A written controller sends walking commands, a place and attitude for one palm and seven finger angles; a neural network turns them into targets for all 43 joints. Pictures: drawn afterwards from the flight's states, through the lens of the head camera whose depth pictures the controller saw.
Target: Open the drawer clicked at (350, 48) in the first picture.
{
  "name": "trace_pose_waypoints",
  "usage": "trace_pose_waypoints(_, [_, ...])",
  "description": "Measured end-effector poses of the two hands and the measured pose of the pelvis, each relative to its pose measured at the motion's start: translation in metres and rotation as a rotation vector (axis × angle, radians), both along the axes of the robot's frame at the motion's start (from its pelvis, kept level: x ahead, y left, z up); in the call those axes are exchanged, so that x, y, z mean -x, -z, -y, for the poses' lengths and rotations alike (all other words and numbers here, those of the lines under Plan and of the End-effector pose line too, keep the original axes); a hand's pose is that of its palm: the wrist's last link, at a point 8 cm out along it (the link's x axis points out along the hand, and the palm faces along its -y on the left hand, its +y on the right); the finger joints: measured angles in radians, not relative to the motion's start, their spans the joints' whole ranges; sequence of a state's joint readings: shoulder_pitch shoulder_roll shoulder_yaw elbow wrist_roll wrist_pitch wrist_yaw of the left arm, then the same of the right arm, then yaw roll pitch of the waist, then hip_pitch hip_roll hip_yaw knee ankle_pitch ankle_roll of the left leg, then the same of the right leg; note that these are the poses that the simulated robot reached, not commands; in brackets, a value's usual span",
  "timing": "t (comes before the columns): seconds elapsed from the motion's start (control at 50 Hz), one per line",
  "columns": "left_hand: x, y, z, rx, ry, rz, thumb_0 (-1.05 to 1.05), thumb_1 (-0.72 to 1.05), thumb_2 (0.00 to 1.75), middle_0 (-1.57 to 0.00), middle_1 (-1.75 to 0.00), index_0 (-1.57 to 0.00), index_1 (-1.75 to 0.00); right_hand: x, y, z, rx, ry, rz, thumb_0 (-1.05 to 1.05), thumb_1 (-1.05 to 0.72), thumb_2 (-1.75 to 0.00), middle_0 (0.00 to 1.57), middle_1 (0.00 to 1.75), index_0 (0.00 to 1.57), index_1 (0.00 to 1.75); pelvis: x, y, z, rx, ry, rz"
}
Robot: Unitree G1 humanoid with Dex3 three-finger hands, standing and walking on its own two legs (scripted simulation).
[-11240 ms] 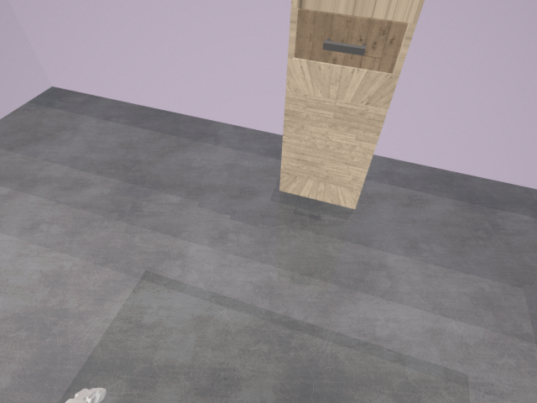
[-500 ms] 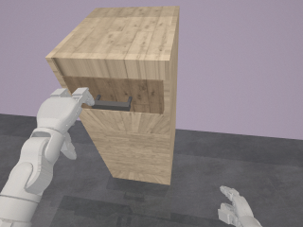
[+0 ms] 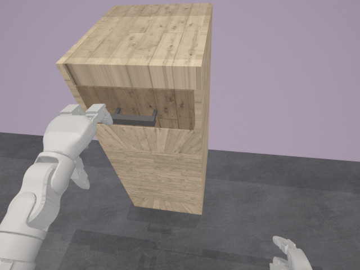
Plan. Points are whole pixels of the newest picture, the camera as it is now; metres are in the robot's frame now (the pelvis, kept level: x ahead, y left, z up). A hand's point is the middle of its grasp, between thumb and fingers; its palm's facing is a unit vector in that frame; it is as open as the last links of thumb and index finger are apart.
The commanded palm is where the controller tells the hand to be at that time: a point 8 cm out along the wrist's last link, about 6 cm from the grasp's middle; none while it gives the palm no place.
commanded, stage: move the hooked fingers above the handle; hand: left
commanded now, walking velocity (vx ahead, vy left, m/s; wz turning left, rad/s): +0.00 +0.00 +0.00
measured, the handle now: (134, 115) +0.52 +0.22 +0.03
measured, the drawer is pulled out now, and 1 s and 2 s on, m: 0.00 0.00 0.00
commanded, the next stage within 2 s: none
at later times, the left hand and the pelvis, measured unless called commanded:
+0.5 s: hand (103, 135) +0.37 +0.23 +0.11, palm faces +0.01 -0.04 -1.00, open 13.8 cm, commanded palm +0.34 +0.23 +0.17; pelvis +0.01 -0.01 +0.00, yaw +0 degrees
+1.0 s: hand (117, 124) +0.42 +0.22 +0.09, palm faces -0.01 -0.05 -1.00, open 13.8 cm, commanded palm +0.41 +0.23 +0.15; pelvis +0.02 +0.00 -0.01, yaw -1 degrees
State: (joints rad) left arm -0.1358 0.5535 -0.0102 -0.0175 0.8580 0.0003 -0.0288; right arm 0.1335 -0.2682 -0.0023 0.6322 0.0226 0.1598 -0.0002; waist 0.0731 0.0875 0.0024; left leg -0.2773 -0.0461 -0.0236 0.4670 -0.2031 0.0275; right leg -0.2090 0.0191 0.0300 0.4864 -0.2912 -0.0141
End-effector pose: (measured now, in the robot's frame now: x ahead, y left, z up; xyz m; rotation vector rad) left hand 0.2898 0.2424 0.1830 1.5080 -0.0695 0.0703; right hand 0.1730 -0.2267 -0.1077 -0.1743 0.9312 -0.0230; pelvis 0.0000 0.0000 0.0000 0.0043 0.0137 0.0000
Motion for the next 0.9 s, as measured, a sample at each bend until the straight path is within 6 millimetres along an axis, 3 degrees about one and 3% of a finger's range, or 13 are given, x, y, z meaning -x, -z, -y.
trace_pose_waypoints(0.26, [-0.016, 0.010, 0.011, -0.010, 0.032, -0.050, 0.00, -0.50, 0.30, -0.32, -1.20, -0.32, -1.20, -0.010, -0.004, -0.007, -0.008, -0.014, 0.040, 0.01, -0.91, -0.90, 0.20, 0.30, 0.20, 0.30, 0.001, 0.001, 0.004, -0.001, -0.007, -0.005])
trace_pose_waypoints(0.62, [-0.071, 0.023, 0.016, -0.012, 0.051, -0.076, 0.00, -0.49, 0.30, -0.32, -1.20, -0.32, -1.20, 0.026, 0.013, 0.028, 0.052, 0.097, -0.096, 0.01, -0.91, -0.90, 0.20, 0.30, 0.20, 0.30, -0.013, 0.005, 0.006, -0.003, 0.008, -0.067])
trace_pose_waypoints(0.8, [-0.094, 0.035, 0.004, -0.017, 0.006, -0.101, 0.00, -0.49, 0.30, -0.32, -1.20, -0.32, -1.20, 0.034, 0.017, 0.033, 0.064, 0.133, -0.137, 0.01, -0.91, -0.90, 0.20, 0.30, 0.20, 0.30, -0.020, 0.008, 0.007, -0.003, 0.014, -0.100])
trace_pose_waypoints(0.9, [-0.101, 0.035, 0.009, -0.015, 0.030, -0.091, 0.00, -0.49, 0.30, -0.32, -1.20, -0.32, -1.20, 0.033, 0.019, 0.033, 0.066, 0.141, -0.143, 0.01, -0.91, -0.90, 0.20, 0.30, 0.20, 0.30, -0.023, 0.010, 0.005, 0.000, 0.010, -0.114])
